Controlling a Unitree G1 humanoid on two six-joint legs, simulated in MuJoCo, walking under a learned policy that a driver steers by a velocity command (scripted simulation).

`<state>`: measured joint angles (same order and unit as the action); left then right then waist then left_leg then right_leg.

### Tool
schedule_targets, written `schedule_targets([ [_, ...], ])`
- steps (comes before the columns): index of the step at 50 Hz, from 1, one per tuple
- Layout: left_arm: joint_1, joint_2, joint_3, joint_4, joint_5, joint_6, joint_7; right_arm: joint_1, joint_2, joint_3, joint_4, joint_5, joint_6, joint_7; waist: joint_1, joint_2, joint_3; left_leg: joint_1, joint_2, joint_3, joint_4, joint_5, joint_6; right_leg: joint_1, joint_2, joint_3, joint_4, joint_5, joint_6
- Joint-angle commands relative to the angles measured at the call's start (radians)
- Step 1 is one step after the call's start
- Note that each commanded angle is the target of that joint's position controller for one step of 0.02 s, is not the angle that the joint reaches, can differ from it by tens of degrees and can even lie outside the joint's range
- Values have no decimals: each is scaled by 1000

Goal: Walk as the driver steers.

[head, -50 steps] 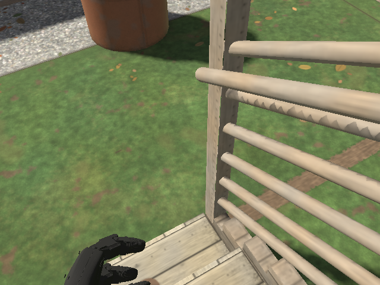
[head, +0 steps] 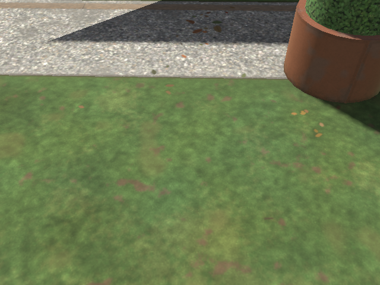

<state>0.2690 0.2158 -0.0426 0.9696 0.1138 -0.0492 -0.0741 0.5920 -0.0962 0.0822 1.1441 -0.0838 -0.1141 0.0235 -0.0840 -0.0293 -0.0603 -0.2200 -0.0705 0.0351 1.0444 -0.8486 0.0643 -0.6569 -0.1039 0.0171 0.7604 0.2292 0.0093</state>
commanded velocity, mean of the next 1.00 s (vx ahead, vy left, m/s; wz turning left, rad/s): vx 0.50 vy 0.00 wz -0.19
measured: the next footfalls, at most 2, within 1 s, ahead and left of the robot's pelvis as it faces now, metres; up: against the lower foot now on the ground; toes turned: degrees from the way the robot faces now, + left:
right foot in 0.10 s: +0.16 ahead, -0.14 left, -0.17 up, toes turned -9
left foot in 0.50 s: +0.57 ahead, +0.02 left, -0.34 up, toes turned -17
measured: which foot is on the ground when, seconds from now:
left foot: down 0.00-0.10, up 0.12-0.48, down 0.50-0.88, up 0.90-1.00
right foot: up 0.00-0.08, down 0.10-0.50, up 0.52-0.86, down 0.88-1.00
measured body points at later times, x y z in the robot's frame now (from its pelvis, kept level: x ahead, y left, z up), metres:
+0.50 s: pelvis +0.37 -0.05 -0.22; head +0.38 -0.05 +0.23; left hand +0.35 +0.18 -0.37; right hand +0.57 -0.31 -0.28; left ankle +0.55 +0.02 -0.96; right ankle +0.13 -0.13 -0.80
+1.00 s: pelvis +0.63 -0.16 -0.25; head +0.63 -0.19 +0.20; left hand +0.82 +0.05 -0.36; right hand +0.62 -0.43 -0.40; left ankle +0.60 +0.00 -0.89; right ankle +0.65 -0.26 -0.99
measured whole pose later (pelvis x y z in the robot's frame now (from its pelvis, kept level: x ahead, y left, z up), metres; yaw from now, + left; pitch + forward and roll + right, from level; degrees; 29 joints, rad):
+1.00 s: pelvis +0.63 -0.16 -0.25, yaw -10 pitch +3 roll +1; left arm 0.13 0.18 0.06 0.88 0.01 -0.09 0.00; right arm 0.32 -0.23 -0.08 0.94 0.04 -0.07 -0.04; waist -0.02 0.03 -0.07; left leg -0.53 -0.01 -0.09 1.19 -0.31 0.07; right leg -0.38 0.00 -0.05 0.53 -0.21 -0.04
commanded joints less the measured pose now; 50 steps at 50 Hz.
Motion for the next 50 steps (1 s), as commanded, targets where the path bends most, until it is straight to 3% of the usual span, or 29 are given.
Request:
schedule_targets([
  [1,-99,137,45,-60,-32,-32,-3,-48,-160,-45,-66,31,-1,-9,9,62,201,-55,233,-211,-235,821,146,96,19,-62,-196,-178,-9],
  [2,-88,116,44,-49,-33,-39,0,-47,-228,-66,-70,28,6,1,9,65,165,-69,208,-171,-125,861,145,301,68,-145,-227,-226,-4],
  [5,602,168,101,182,-19,-46,17,-155,-316,-114,-82,-28,33,84,301,-147,80,-282,61,-55,699,802,61,943,30,-106,-450,192,-132],
  [6,633,218,101,182,-8,-48,17,-66,-173,-117,-102,-14,41,113,198,-283,-111,-580,-35,-23,1033,78,-4,1242,-118,113,-167,750,-327],
  [7,571,255,111,165,-22,-61,10,-231,-178,-110,-224,-2,31,117,193,-133,-128,-756,-33,-37,1062,102,-14,1271,-172,240,-149,670,-397],
  [9,322,97,67,102,-37,-74,16,-447,-223,-129,-364,7,11,82,156,-11,76,-912,84,-125,762,311,34,932,-250,413,-353,-259,-396],
  [11,102,-39,7,29,-24,-103,19,-423,-145,-100,-341,-44,3,41,32,50,231,-657,218,-208,264,607,94,444,-150,294,-403,-400,-334],
  [13,110,19,17,19,-67,-99,24,-421,-137,-103,-326,-27,14,35,56,-24,216,-397,200,-111,12,766,22,181,-67,220,-407,-300,-338],
  [14,82,14,13,0,-42,-99,43,-376,-112,-77,-320,-38,28,46,32,-47,129,-221,180,-69,23,895,1,38,-3,158,-317,-327,-296],
  [16,200,57,25,4,-56,-123,77,-473,-159,-73,-356,-23,26,47,122,31,103,-362,175,-106,-215,1208,-61,212,57,170,-132,-360,-266],
  [17,249,75,37,13,-47,-127,76,-508,-192,-66,-347,-4,16,44,168,118,121,-278,207,-120,-481,1478,-61,172,104,126,-54,-541,-209],
  [19,285,148,52,29,-22,-104,40,-600,-184,-61,-401,0,29,38,140,31,151,-58,166,-32,-452,1352,-75,22,65,237,-66,-566,-240],
  [20,320,89,43,38,-20,-97,35,-618,-214,-68,-390,-9,35,40,162,30,196,-121,185,-51,-496,1323,-73,75,44,274,1,-621,-233],
  [21,190,105,88,-37,-210,-52,117,-686,-273,-104,-435,173,26,-5,174,141,246,-259,140,-163,-662,1126,-78,214,69,353,60,-483,-216],
  [23,220,99,105,-2,-181,-15,149,-609,-248,-100,-417,174,-11,-12,159,86,169,-243,195,-197,-882,1346,-42,471,80,334,291,-399,-180],
  [25,260,50,116,57,-118,-3,116,-166,-283,-147,-259,119,-9,-1,15,54,-55,326,235,-142,-664,1584,2,205,192,235,758,-602,-121],
  [26,403,-83,84,85,-155,-15,92,22,-309,-152,-194,100,-7,11,-24,326,-253,855,386,-186,-307,1698,104,-229,274,197,1222,-1172,-68],
  [27,382,-2,80,18,-191,-37,91,37,-335,-168,-201,111,6,16,-44,422,-371,920,486,-402,-301,1414,205,-423,200,205,1422,-1117,-36],
  [28,251,10,86,-41,-204,-56,93,-1,-338,-179,-201,124,21,3,-55,393,-352,850,531,-527,-448,993,257,-564,150,173,1392,-1016,-34],
  [29,66,17,85,-90,-188,-41,112,-87,-256,-170,-211,99,39,-14,-47,95,-247,646,465,-567,-665,491,222,-562,93,83,1191,-823,-56],
  [30,16,17,83,-124,-207,-33,122,-205,-281,-171,-225,76,35,-28,12,133,-159,426,518,-700,-735,415,275,-496,60,78,1135,-717,-46],
  [32,-47,32,94,-124,-154,-15,117,-353,-154,-131,-243,53,-3,-20,93,26,7,21,453,-636,-721,524,222,-346,-11,147,859,-550,-79],
  [34,-70,9,102,-162,-121,-21,115,-417,-199,-136,-258,81,5,-32,144,61,98,-271,269,-349,-774,760,169,-113,-14,70,410,-443,-25],
  [38,-158,3,91,-188,-140,-26,96,-344,-297,-168,-234,124,15,-70,144,127,5,-308,247,-239,-785,948,151,299,82,-2,-10,-234,37],
  [43,-82,102,132,-138,-134,-36,92,-228,-197,-169,-209,126,37,-62,171,100,-8,-187,183,-281,-546,656,80,490,80,7,-211,-394,-30],
  [44,83,190,159,-102,-120,-36,93,-243,-144,-156,-236,113,26,-62,233,-56,-126,-339,86,-171,-206,594,36,742,-89,200,-244,-399,-80],
  [45,179,271,179,-74,-116,-29,84,-122,-85,-140,-256,141,2,-59,196,-361,-239,-583,-4,-138,97,310,11,941,-326,656,-435,-581,-212],
  [47,76,152,149,-98,-116,-38,79,-241,-218,-171,-265,149,11,-60,185,-156,-59,-769,75,-202,295,443,27,796,-297,576,-481,-744,-216],
  [50,-100,54,123,-98,-98,-62,69,-267,-205,-189,-258,117,51,-77,85,-72,21,-584,156,-199,152,659,23,522,-176,262,-545,-455,-136],
])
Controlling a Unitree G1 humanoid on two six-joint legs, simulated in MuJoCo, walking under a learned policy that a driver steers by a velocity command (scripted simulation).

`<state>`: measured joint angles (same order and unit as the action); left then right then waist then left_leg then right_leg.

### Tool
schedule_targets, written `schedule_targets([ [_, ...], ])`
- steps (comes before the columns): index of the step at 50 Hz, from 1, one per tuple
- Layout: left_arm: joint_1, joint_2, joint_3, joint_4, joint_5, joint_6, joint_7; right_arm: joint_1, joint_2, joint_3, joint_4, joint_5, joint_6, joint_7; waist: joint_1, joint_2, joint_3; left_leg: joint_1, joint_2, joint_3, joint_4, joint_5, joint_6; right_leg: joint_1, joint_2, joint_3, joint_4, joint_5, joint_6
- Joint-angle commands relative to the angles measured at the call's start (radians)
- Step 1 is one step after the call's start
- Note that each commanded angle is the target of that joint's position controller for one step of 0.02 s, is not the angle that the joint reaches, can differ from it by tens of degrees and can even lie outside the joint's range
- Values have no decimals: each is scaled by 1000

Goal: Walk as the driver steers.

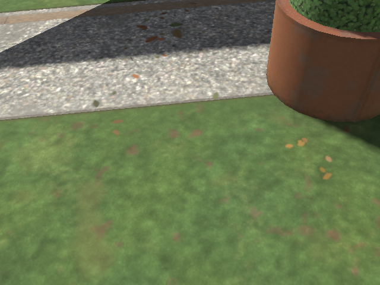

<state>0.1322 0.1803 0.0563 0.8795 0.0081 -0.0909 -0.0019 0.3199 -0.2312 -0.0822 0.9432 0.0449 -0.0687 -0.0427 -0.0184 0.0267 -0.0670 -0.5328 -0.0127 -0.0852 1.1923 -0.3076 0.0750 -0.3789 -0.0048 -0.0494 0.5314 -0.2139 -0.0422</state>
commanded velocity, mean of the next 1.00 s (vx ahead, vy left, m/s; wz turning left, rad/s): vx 0.50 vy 0.00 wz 0.21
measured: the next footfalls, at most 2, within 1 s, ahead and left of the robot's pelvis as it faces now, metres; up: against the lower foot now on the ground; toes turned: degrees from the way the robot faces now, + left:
left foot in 0.42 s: +0.35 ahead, +0.19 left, +0.00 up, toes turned +17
right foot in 0.96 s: +0.71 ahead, +0.07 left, +0.00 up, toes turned +10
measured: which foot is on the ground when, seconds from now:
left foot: up 0.00-0.40, down 0.42-0.96, up 0.98-1.00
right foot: down 0.00-0.44, up 0.46-0.94, down 0.96-1.00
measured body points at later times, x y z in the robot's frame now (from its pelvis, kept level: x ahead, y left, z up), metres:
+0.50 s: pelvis +0.25 +0.08 -0.02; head +0.30 +0.09 +0.43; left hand +0.17 +0.33 -0.15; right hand +0.52 -0.08 -0.12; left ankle +0.31 +0.17 -0.74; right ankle +0.10 -0.10 -0.64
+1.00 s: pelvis +0.55 +0.11 -0.02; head +0.59 +0.12 +0.43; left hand +0.69 +0.40 -0.12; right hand +0.64 -0.15 -0.15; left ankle +0.32 +0.18 -0.70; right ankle +0.68 +0.07 -0.74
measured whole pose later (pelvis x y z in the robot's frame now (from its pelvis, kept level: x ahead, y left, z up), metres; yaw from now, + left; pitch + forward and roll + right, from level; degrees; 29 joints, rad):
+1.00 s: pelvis +0.55 +0.11 -0.02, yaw +11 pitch +3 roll +1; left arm 0.05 0.25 0.06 0.79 -0.02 -0.08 -0.05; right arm 0.29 -0.26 -0.08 0.90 0.00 -0.06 -0.02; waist -0.03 -0.01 0.03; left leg -0.04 -0.01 0.08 0.70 -0.50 0.01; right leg -0.54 0.03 -0.04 0.59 -0.11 -0.11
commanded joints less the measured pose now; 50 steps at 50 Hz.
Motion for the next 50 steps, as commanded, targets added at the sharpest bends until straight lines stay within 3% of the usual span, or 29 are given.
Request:
schedule_targets([
  [1,46,74,22,10,5,-23,-7,14,-64,-28,-55,-5,15,-9,19,-128,24,-238,102,-60,-17,140,8,239,-252,256,-325,60,-69],
  [2,89,74,23,47,5,-23,-4,-10,-45,-28,-66,0,18,-7,23,-116,34,-243,101,-55,-29,168,6,240,-249,219,-335,110,-71],
  [3,110,99,29,62,-1,-20,1,-35,-37,-27,-86,-2,18,-5,21,-98,41,-267,98,-63,-41,194,8,253,-256,198,-347,162,-74],
  [5,135,120,34,86,4,-13,18,-125,-10,-24,-124,-17,20,16,20,-99,54,-323,88,-92,-125,251,1,279,-269,149,-352,270,-81],
  [7,126,126,36,84,8,-15,25,-153,-32,-29,-134,-22,23,26,22,-111,57,-311,84,-66,-209,314,-15,291,-253,58,-356,319,-82],
  [10,185,128,37,117,0,-9,27,-241,-11,-12,-177,-16,32,42,46,-62,80,-278,88,-20,-326,382,-13,305,-258,-5,-362,310,-74],
  [13,256,136,38,150,-9,5,34,-348,9,4,-227,-12,39,62,85,-77,134,-284,88,35,-425,390,-6,372,-275,-71,-347,330,-66],
  [16,268,168,45,139,-13,13,30,-455,-6,4,-277,-8,35,99,115,-95,160,-225,68,112,-515,307,11,423,-280,-123,-304,364,-54],
  [18,273,211,57,139,-21,18,30,-453,-11,1,-302,-14,36,114,90,-136,143,-115,20,182,-537,178,46,447,-295,-151,-216,653,-49],
  [19,269,231,65,131,-27,21,32,-418,-33,-10,-306,-18,38,113,58,-165,117,-45,-13,201,-546,102,66,462,-297,-157,-137,842,-44],
  [20,251,259,71,124,-28,24,37,-316,-72,-28,-285,-26,39,111,-10,-187,77,74,-50,220,-570,80,94,455,-298,-165,-2,1015,-38],
  [21,227,258,70,111,-34,24,40,-131,-130,-60,-234,-26,40,102,-108,-165,-15,334,-77,206,-659,173,136,363,-270,-186,214,1005,-12],
  [22,219,235,63,80,-15,13,37,34,-220,-91,-194,-24,44,78,-163,-41,-131,699,81,-61,-653,261,204,49,-225,-184,551,601,32],
  [23,252,118,21,5,-11,-31,14,0,-313,-94,-215,-22,34,70,-51,220,-248,970,346,-665,-829,119,402,-345,19,-51,909,-309,79],
  [24,137,185,37,-17,-38,-81,-6,77,-233,-68,-209,-43,35,63,-118,121,-303,990,339,-687,-903,103,368,-446,-9,149,951,-307,48],
  [25,67,198,41,-48,-61,-92,-6,32,-168,-52,-202,-46,27,55,-105,104,-195,901,294,-509,-884,202,312,-492,-50,141,911,-235,26],
  [26,87,186,42,-21,-59,-85,6,-57,-126,-36,-206,-38,14,59,-43,-1,-100,731,261,-360,-892,322,266,-444,-104,130,812,-169,24],
  [27,100,197,53,-7,-41,-69,17,-125,-83,-19,-216,-36,4,60,-8,-22,-62,596,230,-268,-902,412,228,-367,-139,119,728,-130,30],
  [28,124,189,57,3,-38,-50,18,-157,-57,-9,-221,-41,-3,60,23,-20,-39,501,208,-219,-922,453,216,-307,-159,122,694,-106,33],
  [31,108,138,48,-10,-29,-10,23,-131,-97,-13,-188,-45,-22,60,49,-2,10,367,209,-146,-982,511,208,-296,-169,101,600,-38,47],
  [34,1,121,35,-48,-10,-3,15,-93,-115,-16,-159,-41,-28,43,23,5,51,342,174,-43,-1013,534,173,-329,-158,89,400,173,44],
  [38,-111,115,21,-76,-26,-7,-9,-55,-131,-17,-129,-42,-39,41,-26,22,84,361,158,46,-1048,430,118,-253,-103,54,145,406,11],
  [40,-156,125,16,-97,-35,-2,-17,-30,-141,-19,-106,-41,-40,39,-42,24,110,442,193,55,-1053,409,113,-283,-87,69,94,402,-1],
  [43,-204,136,13,-134,-35,-2,-40,-5,-147,-24,-82,-42,-24,32,-47,22,130,612,249,77,-993,506,95,-370,-69,75,56,286,-28],
  [46,-149,166,23,-144,-28,1,-57,-42,-180,-34,-95,-38,-1,17,0,61,59,668,253,128,-835,921,58,-231,2,-11,53,113,-67],
  [47,-66,194,39,-130,-26,7,-55,-56,-192,-36,-101,-36,7,12,48,73,5,658,238,149,-708,1068,43,-108,41,-41,43,76,-87],
  [48,90,241,64,-93,-25,10,-49,-72,-192,-33,-111,-34,11,7,128,49,-70,571,199,182,-501,1054,10,118,63,-28,-11,136,-121],
  [49,251,329,89,-72,-19,17,-34,-56,-163,-19,-138,-54,2,2,169,-92,-187,312,140,209,-165,683,-32,435,-123,249,-1,218,-195],
  [50,254,355,85,-76,-29,9,-41,56,-33,24,-157,-71,-29,31,69,-305,-298,-119,-71,86,136,-240,-86,768,-319,779,-116,49,-383],
])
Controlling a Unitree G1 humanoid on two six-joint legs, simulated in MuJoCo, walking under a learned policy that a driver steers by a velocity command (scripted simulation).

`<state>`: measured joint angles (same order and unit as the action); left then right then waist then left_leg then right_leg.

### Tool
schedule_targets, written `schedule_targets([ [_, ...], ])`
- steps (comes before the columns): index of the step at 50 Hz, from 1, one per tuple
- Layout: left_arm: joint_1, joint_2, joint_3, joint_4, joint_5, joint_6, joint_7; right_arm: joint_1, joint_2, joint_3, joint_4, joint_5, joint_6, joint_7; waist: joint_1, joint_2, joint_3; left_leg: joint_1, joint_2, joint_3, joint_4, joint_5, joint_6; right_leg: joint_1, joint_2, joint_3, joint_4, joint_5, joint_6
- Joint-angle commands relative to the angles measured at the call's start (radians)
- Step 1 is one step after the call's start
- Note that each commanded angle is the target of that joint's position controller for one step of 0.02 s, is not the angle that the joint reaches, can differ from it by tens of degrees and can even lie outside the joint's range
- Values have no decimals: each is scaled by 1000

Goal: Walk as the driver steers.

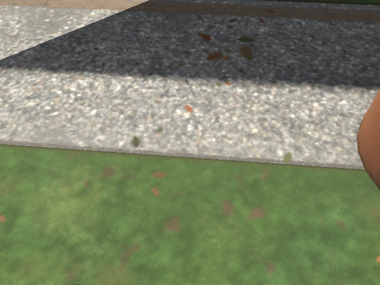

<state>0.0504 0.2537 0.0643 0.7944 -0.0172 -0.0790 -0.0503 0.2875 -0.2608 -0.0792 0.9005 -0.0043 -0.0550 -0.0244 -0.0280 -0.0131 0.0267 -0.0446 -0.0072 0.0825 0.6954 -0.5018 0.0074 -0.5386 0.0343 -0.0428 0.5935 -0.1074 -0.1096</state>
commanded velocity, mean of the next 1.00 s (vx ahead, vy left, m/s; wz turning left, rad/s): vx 0.43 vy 0.00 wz -0.32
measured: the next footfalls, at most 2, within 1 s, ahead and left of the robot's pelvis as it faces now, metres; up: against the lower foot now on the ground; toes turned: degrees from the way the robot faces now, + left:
left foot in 0.46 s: +0.46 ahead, +0.07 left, +0.00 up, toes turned -20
right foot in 0.92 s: +0.59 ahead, -0.24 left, +0.00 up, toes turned -19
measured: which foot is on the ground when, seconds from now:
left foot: up 0.00-0.44, down 0.46-0.92, up 0.94-1.00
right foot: down 0.00-0.48, up 0.50-0.90, down 0.92-1.00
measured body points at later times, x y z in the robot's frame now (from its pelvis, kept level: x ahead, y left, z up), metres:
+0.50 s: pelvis +0.29 +0.00 +0.01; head +0.32 -0.01 +0.46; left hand +0.40 +0.27 -0.11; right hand +0.47 -0.29 -0.05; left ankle +0.42 +0.08 -0.72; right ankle +0.12 -0.07 -0.70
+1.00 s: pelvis +0.49 -0.10 +0.01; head +0.52 -0.12 +0.46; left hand +0.77 +0.05 -0.06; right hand +0.44 -0.37 -0.12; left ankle +0.44 +0.08 -0.67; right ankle +0.55 -0.22 -0.72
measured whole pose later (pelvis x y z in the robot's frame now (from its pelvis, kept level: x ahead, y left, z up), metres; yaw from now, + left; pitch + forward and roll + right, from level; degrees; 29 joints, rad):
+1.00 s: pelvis +0.49 -0.10 +0.01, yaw -19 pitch +2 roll +1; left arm 0.05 0.24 0.03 0.66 0.02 -0.05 -0.01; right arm 0.30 -0.29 -0.04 0.85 0.00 -0.06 0.00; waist -0.06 0.01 0.03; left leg -0.29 0.00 -0.04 0.89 -0.57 -0.05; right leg -0.46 0.01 0.00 0.53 -0.11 -0.04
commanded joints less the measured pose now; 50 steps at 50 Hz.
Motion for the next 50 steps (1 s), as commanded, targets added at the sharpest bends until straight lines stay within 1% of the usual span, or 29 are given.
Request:
schedule_targets([
  [1,360,204,58,3,-4,3,12,2,-98,4,-117,10,-77,29,145,-162,-400,-719,-32,-215,704,-41,8,957,-336,801,-258,-185,-274],
  [2,295,169,51,-14,-3,3,20,-86,-126,-2,-146,38,-94,35,146,-106,-258,-784,13,-199,675,54,22,841,-310,665,-279,-151,-233],
  [3,225,159,46,-38,0,2,23,-124,-120,0,-153,28,-100,27,109,7,-178,-746,56,-187,599,130,23,682,-277,570,-296,-62,-210],
  [4,174,138,39,-53,3,1,24,-143,-126,-9,-157,5,-96,17,74,48,-120,-684,81,-177,519,165,11,541,-249,503,-317,43,-199],
  [5,155,127,33,-66,13,-1,28,-129,-124,-15,-165,-2,-84,12,39,28,-111,-620,98,-182,478,182,1,458,-228,471,-341,100,-200],
  [8,164,142,37,-78,5,-3,39,-122,-96,-15,-181,-9,-55,0,14,-15,-79,-594,105,-157,337,224,-39,346,-189,392,-372,184,-196],
  [10,194,170,46,-78,0,-1,52,-191,-79,-9,-206,-13,-48,-3,33,-25,-60,-599,89,-144,198,348,-62,308,-158,346,-374,212,-174],
  [13,239,172,49,-74,-8,11,61,-291,-51,1,-236,-10,-54,6,74,-54,-56,-525,41,-136,-22,541,-65,273,-101,301,-345,176,-120],
  [16,290,167,49,-64,-12,22,63,-369,-58,3,-266,5,-63,20,107,-74,-50,-483,6,-141,-137,597,-59,305,-110,354,-315,112,-102],
  [19,323,159,49,-62,-13,34,69,-407,-85,-3,-291,11,-79,36,113,-76,-47,-493,-12,-168,-224,517,-39,420,-141,449,-231,79,-100],
  [21,317,157,51,-65,-5,38,74,-362,-104,-9,-283,13,-93,44,88,-107,-57,-434,-11,-154,-252,462,-12,463,-164,477,-177,133,-92],
  [22,301,147,47,-71,-4,38,74,-289,-116,-16,-264,8,-99,43,47,-116,-83,-328,-18,-133,-295,477,16,459,-143,465,-124,223,-76],
  [23,282,119,37,-83,1,32,70,-183,-146,-29,-245,-6,-103,38,-5,-103,-163,-141,33,-164,-276,499,62,414,-102,422,4,292,-47],
  [24,275,82,21,-106,19,26,67,-17,-200,-44,-229,-16,-101,31,-74,-4,-292,126,189,-329,-237,518,136,266,-39,335,267,123,-9],
  [25,441,44,7,-101,-13,18,66,81,-252,-61,-176,-16,-87,38,-17,345,-389,423,386,-757,-300,345,311,-86,89,234,557,-421,61],
  [26,424,130,16,-81,-19,15,68,75,-164,-42,-186,17,-80,42,-43,249,-316,394,396,-842,-359,107,294,-216,20,257,673,-466,70],
  [27,303,173,27,-98,-14,15,65,26,-117,-28,-195,20,-72,38,-66,144,-178,270,350,-709,-382,87,251,-258,-10,241,707,-371,77],
  [28,228,160,25,-118,-3,13,65,-24,-112,-20,-204,8,-62,38,-49,60,-102,143,312,-608,-405,175,229,-241,-42,199,687,-305,80],
  [29,185,146,26,-135,11,7,62,-52,-101,-14,-199,3,-57,38,-29,43,-49,47,282,-542,-429,278,228,-230,-70,183,632,-262,83],
  [30,190,129,25,-140,11,5,57,-64,-88,-5,-198,-5,-57,39,0,63,-42,-16,250,-482,-451,358,218,-181,-99,168,588,-238,83],
  [32,210,93,17,-140,5,7,53,-63,-80,-1,-185,2,-60,42,23,106,-52,-70,220,-409,-479,455,222,-134,-118,133,502,-237,92],
  [37,82,44,-11,-174,18,4,45,-52,-158,-18,-154,13,-47,32,3,92,-36,-163,181,-230,-499,719,208,-28,-112,64,170,-36,120],
  [42,2,77,-3,-199,10,0,32,26,-173,-14,-105,27,-19,28,-23,118,-73,-80,188,-196,-386,816,154,82,-51,56,-23,97,103],
  [45,113,128,20,-166,33,1,36,8,-158,-5,-103,22,-17,22,47,101,-131,-101,132,-180,-223,793,85,321,-30,47,-168,242,52],
  [46,189,192,33,-163,48,1,47,18,-120,10,-117,-2,-27,21,69,25,-212,-192,75,-140,-69,625,34,506,-157,154,-119,609,3],
  [47,226,211,27,-172,73,15,56,148,-45,39,-104,-16,-36,22,44,-176,-332,-418,2,-103,209,133,-37,762,-398,385,-62,932,-164],
  [48,264,147,11,-148,57,28,49,184,-81,37,-84,-2,-29,25,59,-250,-421,-448,12,-161,352,-199,-63,752,-457,500,-106,883,-242],
  [49,231,125,3,-142,36,35,41,147,-143,20,-88,12,-13,26,60,-173,-349,-496,43,-175,413,-206,-76,676,-405,468,-140,665,-213],
  [50,177,115,-1,-143,29,38,39,80,-144,18,-96,14,4,18,54,-105,-264,-531,64,-158,421,-167,-82,589,-359,416,-171,510,-169],
])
